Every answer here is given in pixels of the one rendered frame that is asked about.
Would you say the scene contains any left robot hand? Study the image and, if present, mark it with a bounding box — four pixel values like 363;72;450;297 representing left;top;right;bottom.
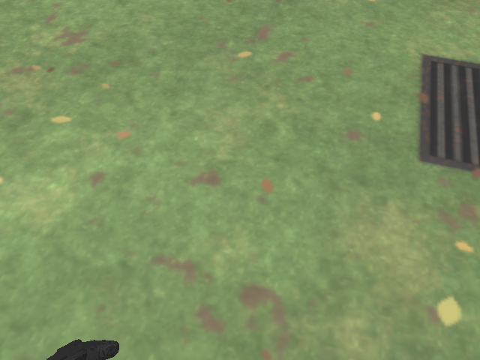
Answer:
46;339;119;360

